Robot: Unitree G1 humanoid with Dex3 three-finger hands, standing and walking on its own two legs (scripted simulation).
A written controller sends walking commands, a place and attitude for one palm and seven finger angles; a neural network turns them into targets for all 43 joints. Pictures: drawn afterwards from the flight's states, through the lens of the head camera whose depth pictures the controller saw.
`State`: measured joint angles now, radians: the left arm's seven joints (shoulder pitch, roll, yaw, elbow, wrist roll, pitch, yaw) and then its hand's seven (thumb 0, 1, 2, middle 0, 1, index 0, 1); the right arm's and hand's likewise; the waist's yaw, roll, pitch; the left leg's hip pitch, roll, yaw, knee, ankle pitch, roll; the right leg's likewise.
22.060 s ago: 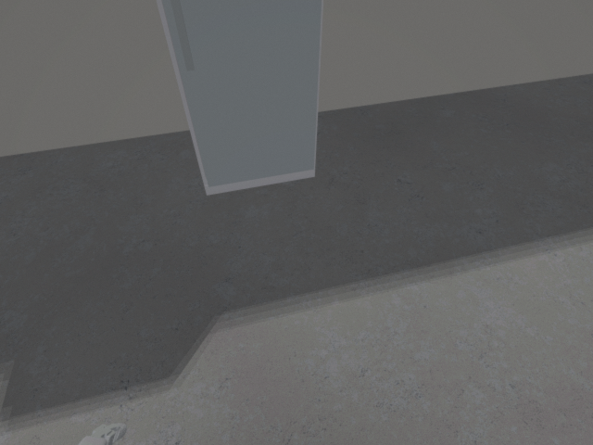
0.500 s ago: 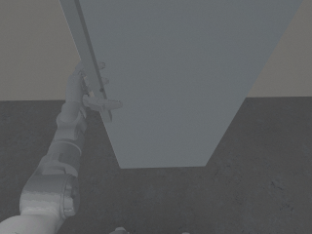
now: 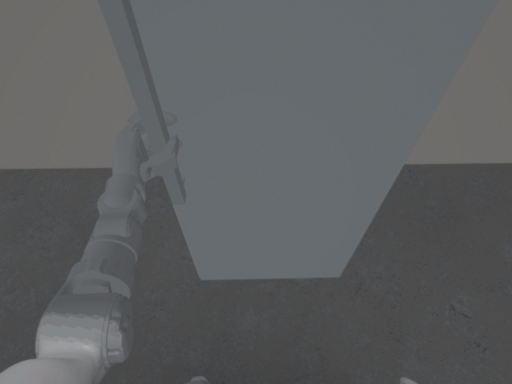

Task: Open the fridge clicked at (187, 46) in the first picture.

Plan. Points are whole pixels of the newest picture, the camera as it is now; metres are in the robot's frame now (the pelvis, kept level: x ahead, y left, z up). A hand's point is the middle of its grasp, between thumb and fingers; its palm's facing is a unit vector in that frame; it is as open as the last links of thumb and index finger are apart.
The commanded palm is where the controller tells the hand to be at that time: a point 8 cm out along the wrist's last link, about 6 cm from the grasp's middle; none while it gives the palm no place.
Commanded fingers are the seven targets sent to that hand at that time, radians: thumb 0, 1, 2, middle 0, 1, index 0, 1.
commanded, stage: grip the handle and tug to test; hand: left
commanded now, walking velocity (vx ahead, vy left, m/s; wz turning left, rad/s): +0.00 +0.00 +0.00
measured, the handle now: (156, 114) +0.51 +0.15 +0.15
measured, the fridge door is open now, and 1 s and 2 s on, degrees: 0 0 31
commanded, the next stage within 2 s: pull the door a little, standing still in 0.70 s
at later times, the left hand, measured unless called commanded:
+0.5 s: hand (170, 155) +0.45 +0.13 +0.11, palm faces +0.02 -1.00 -0.01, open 6.0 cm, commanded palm +0.41 +0.19 +0.11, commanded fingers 0.00 0.90 0.90 -0.45 -1.40 -0.45 -1.40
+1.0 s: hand (170, 156) +0.45 +0.13 +0.11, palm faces +0.02 -1.00 -0.01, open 6.1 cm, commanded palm +0.40 +0.19 +0.11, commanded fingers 0.00 0.90 0.90 -0.45 -1.40 -0.45 -1.40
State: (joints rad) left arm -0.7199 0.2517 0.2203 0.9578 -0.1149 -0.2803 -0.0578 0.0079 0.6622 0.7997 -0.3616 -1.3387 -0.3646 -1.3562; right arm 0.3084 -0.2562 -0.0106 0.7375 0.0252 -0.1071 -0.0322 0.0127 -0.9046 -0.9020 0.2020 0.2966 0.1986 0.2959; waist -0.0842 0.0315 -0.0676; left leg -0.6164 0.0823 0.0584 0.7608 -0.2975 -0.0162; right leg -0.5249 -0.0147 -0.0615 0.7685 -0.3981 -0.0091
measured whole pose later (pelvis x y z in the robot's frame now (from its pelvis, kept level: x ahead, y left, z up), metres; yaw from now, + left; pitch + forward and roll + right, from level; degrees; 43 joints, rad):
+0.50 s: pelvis +0.00 +0.00 +0.00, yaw +0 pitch +9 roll -1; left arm -0.73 0.27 0.25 0.98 -0.11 -0.29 -0.08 0.01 0.67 0.79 -0.35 -1.35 -0.35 -1.38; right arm 0.31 -0.25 0.00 0.73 0.03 -0.10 -0.04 0.01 -0.90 -0.90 0.20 0.30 0.20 0.30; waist -0.10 0.03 -0.07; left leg -0.62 0.09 0.06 0.76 -0.29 -0.02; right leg -0.53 -0.01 -0.06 0.77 -0.39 -0.01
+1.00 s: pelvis +0.03 +0.00 +0.01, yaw -1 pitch +8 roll +0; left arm -0.54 0.20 0.20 0.71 -0.12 -0.20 -0.05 0.01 0.69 0.78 -0.33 -1.36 -0.33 -1.38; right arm 0.28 -0.24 -0.02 0.70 0.03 -0.08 -0.02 0.01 -0.90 -0.90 0.20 0.30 0.20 0.30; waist -0.06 0.02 -0.08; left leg -0.53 0.08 0.08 0.71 -0.32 -0.01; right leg -0.44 -0.02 -0.04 0.71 -0.41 0.00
